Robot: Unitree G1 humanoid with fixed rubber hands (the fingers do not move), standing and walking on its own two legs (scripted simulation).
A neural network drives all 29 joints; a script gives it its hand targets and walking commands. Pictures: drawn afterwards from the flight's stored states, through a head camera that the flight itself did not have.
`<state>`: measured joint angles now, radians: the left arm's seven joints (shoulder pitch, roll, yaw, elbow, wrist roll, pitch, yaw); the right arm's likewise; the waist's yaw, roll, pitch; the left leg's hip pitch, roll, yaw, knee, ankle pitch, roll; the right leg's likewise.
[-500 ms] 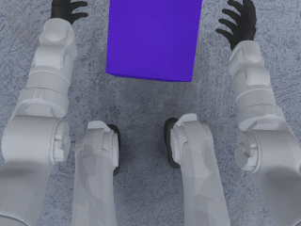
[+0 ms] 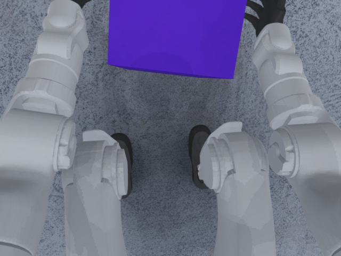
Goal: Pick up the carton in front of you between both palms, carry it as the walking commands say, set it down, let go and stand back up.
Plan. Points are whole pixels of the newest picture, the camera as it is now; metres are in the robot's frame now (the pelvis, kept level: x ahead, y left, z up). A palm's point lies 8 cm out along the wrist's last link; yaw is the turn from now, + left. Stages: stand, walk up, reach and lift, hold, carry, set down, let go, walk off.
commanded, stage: reach and lift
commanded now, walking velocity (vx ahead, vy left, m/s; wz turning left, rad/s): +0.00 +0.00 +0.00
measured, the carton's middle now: (171, 24) +0.52 -0.03 -0.24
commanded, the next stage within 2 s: none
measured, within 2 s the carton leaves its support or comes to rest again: leaves its support in 0.56 s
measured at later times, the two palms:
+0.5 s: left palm out of the picture +0.54 +0.12 -0.17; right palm (257, 17) +0.51 -0.18 -0.17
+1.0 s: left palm out of the picture +0.50 +0.13 +0.00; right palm (328, 4) +0.48 -0.17 +0.00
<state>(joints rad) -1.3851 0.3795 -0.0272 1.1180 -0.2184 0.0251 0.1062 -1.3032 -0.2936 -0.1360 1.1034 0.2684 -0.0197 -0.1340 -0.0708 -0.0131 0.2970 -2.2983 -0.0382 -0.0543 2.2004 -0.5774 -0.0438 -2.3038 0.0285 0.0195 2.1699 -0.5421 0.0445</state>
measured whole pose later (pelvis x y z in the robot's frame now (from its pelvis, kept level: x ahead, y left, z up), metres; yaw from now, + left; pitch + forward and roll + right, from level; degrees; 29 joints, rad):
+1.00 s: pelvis -0.01 +0.00 +0.07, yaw +1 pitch +42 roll -1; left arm -1.13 0.06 0.39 0.86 0.17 0.31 0.08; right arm -1.06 -0.03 -0.51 0.76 -0.15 0.31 -0.08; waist -0.05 0.02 -0.12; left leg -2.15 -0.12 -0.08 1.95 -0.53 -0.06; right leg -2.16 0.08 0.07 1.93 -0.51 0.08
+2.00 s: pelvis +0.08 +0.00 +0.34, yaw +1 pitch +21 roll +0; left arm -0.43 -0.12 0.32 0.59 0.19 0.30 0.05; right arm -0.43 0.12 -0.35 0.58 -0.19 0.31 -0.04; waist -0.02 0.01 -0.21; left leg -0.93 -0.09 -0.13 0.97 -0.41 -0.02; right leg -0.94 0.07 0.13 0.96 -0.39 0.03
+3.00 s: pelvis +0.10 +0.00 +0.41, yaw +1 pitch -4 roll +0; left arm -0.31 -0.16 0.28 0.35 0.30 0.63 -0.02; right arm -0.31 0.16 -0.30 0.35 -0.30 0.63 0.01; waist 0.00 0.00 0.00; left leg -0.13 -0.04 -0.14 0.41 -0.21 -0.01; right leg -0.14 0.04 0.14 0.41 -0.20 0.01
